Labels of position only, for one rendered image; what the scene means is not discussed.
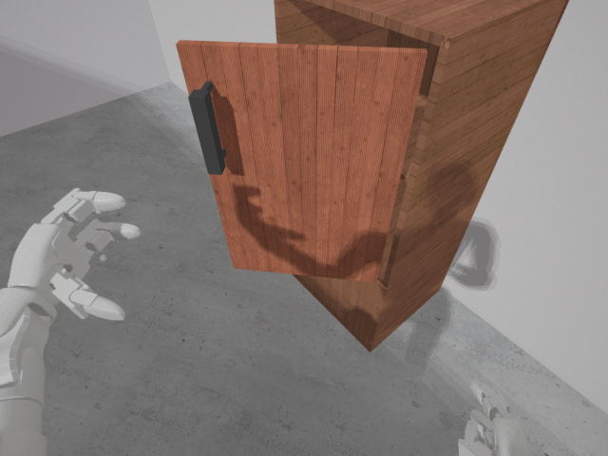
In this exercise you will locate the left robot forearm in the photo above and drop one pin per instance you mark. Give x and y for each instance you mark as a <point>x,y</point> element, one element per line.
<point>25,318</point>

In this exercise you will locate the cupboard door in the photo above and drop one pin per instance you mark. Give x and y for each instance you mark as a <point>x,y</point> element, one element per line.
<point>316,138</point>

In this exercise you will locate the robot left hand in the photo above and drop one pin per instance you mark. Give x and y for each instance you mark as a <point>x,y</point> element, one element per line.
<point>44,250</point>

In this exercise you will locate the robot right hand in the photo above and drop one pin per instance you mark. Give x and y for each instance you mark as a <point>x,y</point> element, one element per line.
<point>504,436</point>

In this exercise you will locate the handle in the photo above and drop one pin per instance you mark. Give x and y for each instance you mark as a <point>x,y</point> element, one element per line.
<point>206,125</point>

